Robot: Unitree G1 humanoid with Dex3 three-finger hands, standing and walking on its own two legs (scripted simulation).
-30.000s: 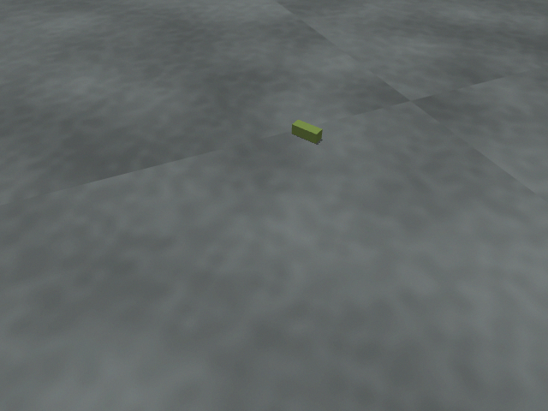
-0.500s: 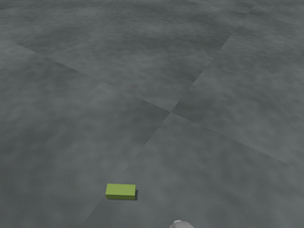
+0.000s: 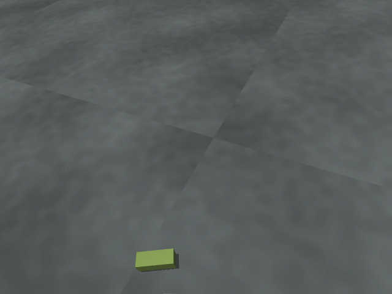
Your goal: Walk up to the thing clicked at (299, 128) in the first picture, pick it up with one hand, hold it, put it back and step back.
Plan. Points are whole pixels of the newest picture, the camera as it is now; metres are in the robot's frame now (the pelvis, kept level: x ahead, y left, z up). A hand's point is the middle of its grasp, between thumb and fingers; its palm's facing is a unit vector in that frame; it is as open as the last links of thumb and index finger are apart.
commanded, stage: walk up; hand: left
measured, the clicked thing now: (156, 259) +0.42 +0.29 -0.73
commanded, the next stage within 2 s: none
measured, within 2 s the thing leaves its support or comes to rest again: neither
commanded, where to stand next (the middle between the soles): +0.05 +0.04 m, yaw +3 degrees
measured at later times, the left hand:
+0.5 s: hand out of the picture +0.09 +0.33 -0.17, palm faces +0.01 -0.92 -0.40, open 7.4 cm
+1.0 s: hand out of the picture -0.06 +0.35 -0.13, palm faces +0.02 -0.91 -0.41, open 7.4 cm
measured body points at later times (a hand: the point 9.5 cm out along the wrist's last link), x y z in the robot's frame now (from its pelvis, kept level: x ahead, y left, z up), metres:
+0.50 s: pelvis -0.02 +0.06 -0.01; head +0.07 +0.08 +0.43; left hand +0.09 +0.38 -0.14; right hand +0.10 -0.26 -0.11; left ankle +0.03 +0.17 -0.73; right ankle -0.04 -0.09 -0.65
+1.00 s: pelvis -0.01 +0.06 +0.00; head +0.02 +0.06 +0.45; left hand -0.05 +0.39 -0.10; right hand +0.07 -0.27 -0.11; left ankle +0.11 +0.19 -0.70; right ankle -0.08 -0.06 -0.73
